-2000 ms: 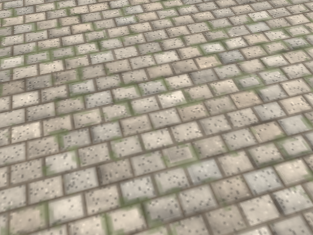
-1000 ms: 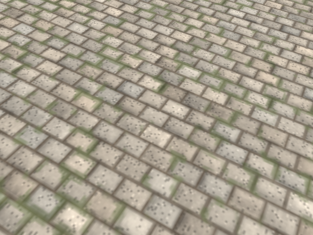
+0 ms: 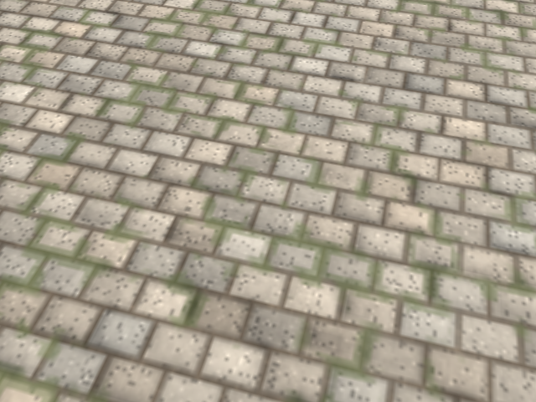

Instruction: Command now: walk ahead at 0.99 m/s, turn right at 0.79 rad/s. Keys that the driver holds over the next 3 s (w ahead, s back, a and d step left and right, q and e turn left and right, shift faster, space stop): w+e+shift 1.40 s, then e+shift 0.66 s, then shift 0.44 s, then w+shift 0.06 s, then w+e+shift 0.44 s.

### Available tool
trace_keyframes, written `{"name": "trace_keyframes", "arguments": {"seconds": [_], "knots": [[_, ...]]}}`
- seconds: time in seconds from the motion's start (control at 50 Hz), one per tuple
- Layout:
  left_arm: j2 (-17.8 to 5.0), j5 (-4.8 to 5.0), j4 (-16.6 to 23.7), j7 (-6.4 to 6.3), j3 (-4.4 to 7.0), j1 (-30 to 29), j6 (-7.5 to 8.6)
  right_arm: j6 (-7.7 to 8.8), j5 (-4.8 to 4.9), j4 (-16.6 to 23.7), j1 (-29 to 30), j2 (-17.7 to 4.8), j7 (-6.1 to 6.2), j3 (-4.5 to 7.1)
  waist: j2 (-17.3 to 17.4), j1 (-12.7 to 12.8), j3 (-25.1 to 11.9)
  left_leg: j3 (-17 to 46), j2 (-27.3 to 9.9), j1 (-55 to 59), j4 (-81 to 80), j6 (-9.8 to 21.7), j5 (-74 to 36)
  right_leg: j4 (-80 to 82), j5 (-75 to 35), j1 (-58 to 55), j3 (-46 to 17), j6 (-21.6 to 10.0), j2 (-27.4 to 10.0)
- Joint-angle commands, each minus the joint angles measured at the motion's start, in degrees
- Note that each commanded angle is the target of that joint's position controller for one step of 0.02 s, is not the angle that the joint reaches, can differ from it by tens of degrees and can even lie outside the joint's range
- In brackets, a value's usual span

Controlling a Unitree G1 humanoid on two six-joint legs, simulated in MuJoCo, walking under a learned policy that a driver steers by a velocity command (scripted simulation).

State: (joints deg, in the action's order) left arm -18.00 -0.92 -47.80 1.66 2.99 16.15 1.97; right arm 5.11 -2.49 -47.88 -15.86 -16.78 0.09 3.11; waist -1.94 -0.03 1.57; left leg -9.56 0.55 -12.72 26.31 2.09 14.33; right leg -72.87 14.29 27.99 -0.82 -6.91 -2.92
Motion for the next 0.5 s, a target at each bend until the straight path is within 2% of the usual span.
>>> {"name": "trace_keyframes", "arguments": {"seconds": [0.02, 0.08, 0.1, 0.14, 0.16, 0.2, 0.22, 0.24, 0.26, 0.28, 0.3, 0.32, 0.34, 0.36, 0.38, 0.42, 0.44, 0.46, 0.5], "knots": [[1.7, -0.78, 5.8, 1.56, -0.79, -2.6, -1.77, 2.13, 1.5, -0.2, -3.0, -1.5, -0.42, 0.18, 5.6, 0.9, 3.6, 12.2, -16.6, 3.7, -19.5, 3.0, 0.1, -0.7, -3.6, 13.4, -2.1, 1.2, -6.2], [1.5, -0.22, 9.2, 2.58, -1.41, -9.4, -2.05, 3.13, 0.85, -0.7, -1.4, -1.8, -0.73, 0.11, 5.9, 2.2, 6.6, -0.1, -12.0, 0.3, -21.6, 1.6, -11.1, 8.6, -14.0, 13.2, 1.5, 1.2, -5.2], [0.9, -0.03, 10.1, 2.88, -1.5, -11.6, -1.97, 3.36, 0.84, -0.9, -1.5, -2.5, -0.6, 0.21, 4.7, 2.2, 7.5, -2.8, -11.3, 0.4, -22.4, 1.3, -14.5, 14.0, -16.6, 12.1, 3.1, 0.7, -4.6], [0.2, -0.25, 11.2, 3.62, -1.71, -15.9, -1.65, 3.52, 1.15, -1.6, -3.5, -4.4, -0.07, 0.49, 2.5, 1.3, 8.7, -6.7, -10.8, 3.5, -23.8, 0.4, -24.0, 23.9, -20.3, 8.7, 7.8, -0.9, -2.6], [0.1, -0.34, 11.6, 3.84, -1.79, -17.3, -1.42, 3.45, 1.25, -2.0, -4.7, -5.6, 0.2, 0.6, 2.3, 1.2, 8.7, -7.8, -11.5, 6.5, -22.8, 0.1, -33.7, 27.3, -21.3, 6.9, 9.7, -1.9, -1.1], [-1.6, -0.07, 10.4, 3.54, -1.29, -15.1, -1.02, 2.3, 1.4, -1.8, -6.9, -8.4, 1.0, 1.04, 4.4, 2.7, 4.7, -8.8, -12.3, 15.3, -15.0, -0.9, -61.4, 30.0, -18.8, 2.3, 13.4, -3.5, 3.8], [-2.8, 0.17, 9.3, 3.04, -0.84, -11.1, -0.94, 1.21, 1.24, -1.3, -6.7, -10.3, 1.56, 1.53, 6.6, 5.2, 1.7, -8.6, -13.3, 18.1, -8.3, -1.2, -71.8, 30.2, -15.0, -1.8, 14.1, -4.2, 5.9], [-4.8, 0.35, 7.3, 2.48, 0.07, -3.2, -0.87, -0.08, 0.86, -0.4, -5.1, -12.1, 1.92, 2.1, 8.3, 9.7, -2.9, -7.9, -14.5, 18.1, 2.4, -0.8, -77.9, 29.7, -11.0, -10.0, 13.4, -5.3, 7.7], [-7.2, 0.41, 4.0, 1.68, 1.55, 8.2, -0.88, -1.29, 0.52, 0.8, -2.4, -13.2, 1.97, 2.57, 8.8, 14.9, -8.2, -6.3, -15.6, 14.5, 17.1, 0.5, -77.1, 30.0, -6.2, -21.7, 11.2, -6.9, 8.9], [-9.8, 0.38, 0.7, 0.29, 3.42, 17.5, -1.05, -1.86, 0.1, 1.3, -1.2, -12.9, 1.42, 2.73, 6.0, 17.8, -11.4, -5.3, -13.6, 5.9, 36.0, 0.4, -60.8, 33.7, -1.1, -34.5, 6.6, -8.2, 9.2], [-13.3, 1.24, 0.7, -0.87, 4.76, 12.1, -1.77, -1.33, -0.14, 3.1, 0.4, -5.0, 0.16, 0.95, -8.8, 11.6, -4.5, -4.0, -2.0, -12.0, 58.1, -1.4, 0.4, 37.7, -0.9, -36.8, -8.1, -10.6, 1.4], [-19.3, -1.03, 3.5, -0.45, 5.74, 8.1, -2.54, 0.07, 1.3, 10.4, -2.8, -3.7, 0.0, 0.18, -14.3, 5.0, -14.3, 7.4, 3.6, -34.3, 72.6, -4.0, 14.6, 48.8, 3.4, -53.2, -41.2, -23.0, -9.7], [-17.0, -0.92, 4.9, -0.91, 5.89, 8.4, -2.47, 1.84, 0.56, 11.1, 2.0, -5.7, 0.23, -0.35, -1.5, 7.2, -14.5, 14.5, -0.2, -38.6, 69.5, -3.0, 9.5, 57.8, 10.6, -51.8, -48.1, -21.5, -12.1], [-13.6, -0.59, 3.6, -1.42, 5.26, 7.5, -1.91, 2.63, 0.73, 10.8, 3.9, -6.4, 0.21, -0.54, 5.2, 5.2, -6.7, 15.0, -2.9, -37.3, 62.6, -2.6, 6.0, 60.1, 9.7, -42.5, -44.2, -18.6, -10.8], [-11.4, -0.37, 2.6, -1.67, 4.63, 6.3, -1.08, 2.52, 0.12, 10.8, 5.4, -5.5, 0.34, -0.83, 8.6, 2.2, -2.4, 14.8, -5.0, -33.4, 56.5, -2.9, 5.4, 60.1, 4.0, -33.5, -38.5, -16.3, -8.3], [-8.5, 0.2, 3.1, -2.19, 3.33, 3.4, 0.81, 0.08, -1.75, 10.1, 4.2, -4.7, 0.24, -1.33, 9.2, -1.7, 0.1, 14.9, -7.2, -25.7, 49.9, -4.7, 6.2, 59.8, -5.6, -20.9, -29.2, -14.6, -3.5], [-7.8, 0.63, 3.1, -2.07, 2.93, 3.4, 1.52, -1.07, -1.98, 10.4, 4.4, -4.3, -0.01, -1.48, 8.7, -2.4, 0.7, 14.4, -8.0, -23.9, 46.1, -5.7, 7.2, 60.5, -6.5, -16.9, -26.7, -14.5, -1.9], [-8.0, 0.84, 3.2, -1.84, 2.91, 3.8, 2.15, -1.76, -1.99, 11.3, 6.4, -3.7, -0.27, -1.71, 8.2, -2.2, 1.6, 13.3, -8.5, -22.8, 41.0, -6.4, 7.3, 61.4, -6.9, -13.4, -24.5, -14.2, -0.4], [-8.6, 0.67, 3.4, -1.61, 3.14, 4.8, 2.77, -1.99, -1.3, 14.9, 14.8, -2.4, -0.93, -2.6, 6.1, -0.1, 4.6, 10.8, -8.0, -21.3, 29.9, -7.2, -1.0, 63.5, -10.2, -8.4, -21.9, -13.1, 2.3]]}}
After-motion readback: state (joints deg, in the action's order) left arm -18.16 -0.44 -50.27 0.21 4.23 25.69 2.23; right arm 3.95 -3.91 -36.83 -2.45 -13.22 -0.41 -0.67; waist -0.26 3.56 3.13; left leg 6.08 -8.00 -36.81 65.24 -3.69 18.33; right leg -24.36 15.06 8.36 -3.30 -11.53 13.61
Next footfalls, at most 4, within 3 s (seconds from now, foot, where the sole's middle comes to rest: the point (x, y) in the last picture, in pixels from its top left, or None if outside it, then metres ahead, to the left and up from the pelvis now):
0.28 right None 0.46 -0.09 -0.77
0.70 left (323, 251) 0.93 -0.13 -0.77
1.16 right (462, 220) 1.04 -0.57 -0.77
1.56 left None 1.31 -0.94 -0.77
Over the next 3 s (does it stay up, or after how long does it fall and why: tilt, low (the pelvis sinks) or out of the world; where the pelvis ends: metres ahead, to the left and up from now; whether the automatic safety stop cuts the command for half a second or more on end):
stays up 1.06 -1.13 -0.01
